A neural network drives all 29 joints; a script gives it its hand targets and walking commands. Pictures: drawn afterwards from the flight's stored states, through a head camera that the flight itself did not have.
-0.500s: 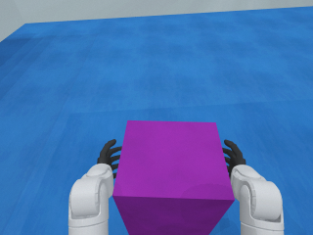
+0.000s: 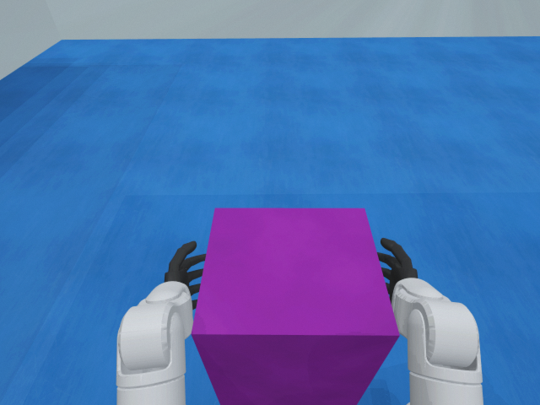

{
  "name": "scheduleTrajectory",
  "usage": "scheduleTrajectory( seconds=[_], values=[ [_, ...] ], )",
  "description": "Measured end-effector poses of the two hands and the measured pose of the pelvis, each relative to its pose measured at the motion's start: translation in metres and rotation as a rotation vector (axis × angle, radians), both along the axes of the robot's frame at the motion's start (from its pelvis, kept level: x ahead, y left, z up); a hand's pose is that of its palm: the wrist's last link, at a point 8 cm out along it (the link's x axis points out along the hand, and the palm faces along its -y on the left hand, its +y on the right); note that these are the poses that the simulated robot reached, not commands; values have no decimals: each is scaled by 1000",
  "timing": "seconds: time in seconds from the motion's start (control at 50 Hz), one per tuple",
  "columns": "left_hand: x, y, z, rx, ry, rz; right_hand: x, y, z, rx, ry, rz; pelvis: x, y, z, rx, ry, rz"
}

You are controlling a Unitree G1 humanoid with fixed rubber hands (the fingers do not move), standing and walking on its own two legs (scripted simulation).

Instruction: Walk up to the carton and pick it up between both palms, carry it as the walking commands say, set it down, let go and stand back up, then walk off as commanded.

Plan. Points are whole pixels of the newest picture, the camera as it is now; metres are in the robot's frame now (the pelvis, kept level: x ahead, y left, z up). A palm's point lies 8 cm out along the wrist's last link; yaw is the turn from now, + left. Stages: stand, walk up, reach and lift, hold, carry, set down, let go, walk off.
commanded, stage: carry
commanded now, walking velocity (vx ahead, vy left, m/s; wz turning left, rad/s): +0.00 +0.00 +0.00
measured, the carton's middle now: (288, 316) +0.27 +0.01 +0.02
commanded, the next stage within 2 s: none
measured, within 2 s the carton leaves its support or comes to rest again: neither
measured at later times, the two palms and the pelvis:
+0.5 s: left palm (181, 280) +0.28 +0.16 +0.09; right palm (394, 282) +0.28 -0.14 +0.09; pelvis +0.02 +0.01 +0.00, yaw +0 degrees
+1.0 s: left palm (185, 276) +0.30 +0.16 +0.07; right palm (390, 278) +0.30 -0.14 +0.07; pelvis +0.03 +0.01 +0.00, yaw +0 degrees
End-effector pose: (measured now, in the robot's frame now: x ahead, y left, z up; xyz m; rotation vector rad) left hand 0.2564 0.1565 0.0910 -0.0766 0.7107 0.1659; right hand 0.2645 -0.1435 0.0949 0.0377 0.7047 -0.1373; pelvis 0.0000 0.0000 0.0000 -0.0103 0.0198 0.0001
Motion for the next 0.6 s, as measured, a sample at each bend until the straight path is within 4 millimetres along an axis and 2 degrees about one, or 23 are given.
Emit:
scheduleTrajectory(
  seconds=[0.22,0.6],
  values=[
    [11,5,-1,8,0,-12,7,4,-4,7,0,-13,6,8,0,2,19,0],
    [30,3,-6,19,-1,-18,25,3,-11,11,0,-15,22,8,-1,7,23,-5]
  ],
)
